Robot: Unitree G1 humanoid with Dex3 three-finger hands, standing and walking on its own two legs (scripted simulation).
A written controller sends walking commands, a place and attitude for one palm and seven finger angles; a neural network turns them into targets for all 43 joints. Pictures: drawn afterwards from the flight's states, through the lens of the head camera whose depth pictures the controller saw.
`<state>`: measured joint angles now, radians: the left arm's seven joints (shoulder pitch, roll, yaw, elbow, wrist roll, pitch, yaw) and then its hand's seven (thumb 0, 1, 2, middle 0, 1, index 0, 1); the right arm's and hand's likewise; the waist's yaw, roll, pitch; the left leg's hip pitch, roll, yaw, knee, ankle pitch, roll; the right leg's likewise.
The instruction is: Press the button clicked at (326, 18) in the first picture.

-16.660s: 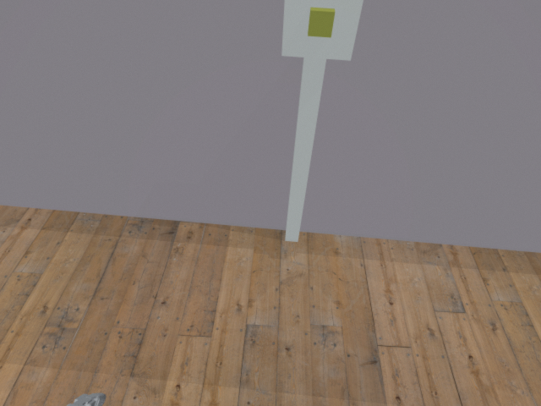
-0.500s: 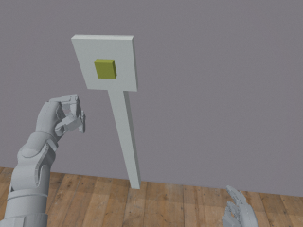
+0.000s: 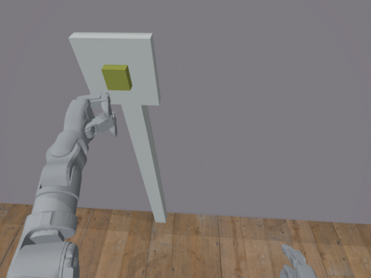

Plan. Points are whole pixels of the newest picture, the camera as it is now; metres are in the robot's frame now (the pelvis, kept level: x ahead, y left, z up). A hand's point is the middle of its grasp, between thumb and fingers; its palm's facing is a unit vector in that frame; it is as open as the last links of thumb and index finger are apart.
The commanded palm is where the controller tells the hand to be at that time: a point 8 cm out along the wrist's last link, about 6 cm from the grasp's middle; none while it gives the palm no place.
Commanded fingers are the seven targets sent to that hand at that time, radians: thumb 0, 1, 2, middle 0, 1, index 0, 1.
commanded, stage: aim a knuckle at the button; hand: left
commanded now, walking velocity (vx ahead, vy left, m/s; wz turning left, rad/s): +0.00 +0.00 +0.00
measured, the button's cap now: (117, 77) +0.52 +0.19 +0.19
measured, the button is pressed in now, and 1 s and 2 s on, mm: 0 0 11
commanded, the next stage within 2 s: press the button with the knuckle in 0.88 s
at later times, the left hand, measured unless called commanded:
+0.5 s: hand (122, 112) +0.43 +0.17 +0.15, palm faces +0.01 -1.00 -0.03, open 3.1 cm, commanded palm +0.40 +0.22 +0.16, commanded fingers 0.00 0.90 0.90 -1.30 -1.50 -1.30 -1.50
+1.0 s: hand (121, 111) +0.43 +0.17 +0.15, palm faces +0.03 -1.00 -0.02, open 3.1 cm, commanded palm +0.41 +0.22 +0.16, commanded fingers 0.00 0.90 0.90 -1.30 -1.50 -1.30 -1.50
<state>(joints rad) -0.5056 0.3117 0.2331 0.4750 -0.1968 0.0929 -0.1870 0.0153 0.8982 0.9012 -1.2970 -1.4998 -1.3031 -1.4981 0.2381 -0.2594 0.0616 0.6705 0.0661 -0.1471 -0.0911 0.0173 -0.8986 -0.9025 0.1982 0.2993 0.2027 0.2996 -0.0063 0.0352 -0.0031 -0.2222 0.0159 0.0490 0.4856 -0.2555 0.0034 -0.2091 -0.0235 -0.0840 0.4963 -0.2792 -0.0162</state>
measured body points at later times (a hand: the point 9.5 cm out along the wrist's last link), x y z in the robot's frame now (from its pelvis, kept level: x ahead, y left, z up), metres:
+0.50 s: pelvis +0.01 +0.00 +0.00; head +0.02 -0.02 +0.45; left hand +0.42 +0.22 +0.15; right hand +0.09 -0.26 -0.12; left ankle +0.00 +0.12 -0.74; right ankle -0.01 -0.11 -0.74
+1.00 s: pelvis +0.01 +0.00 +0.00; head +0.02 -0.01 +0.45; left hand +0.42 +0.22 +0.15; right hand +0.13 -0.25 -0.11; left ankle +0.00 +0.12 -0.74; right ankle -0.01 -0.11 -0.74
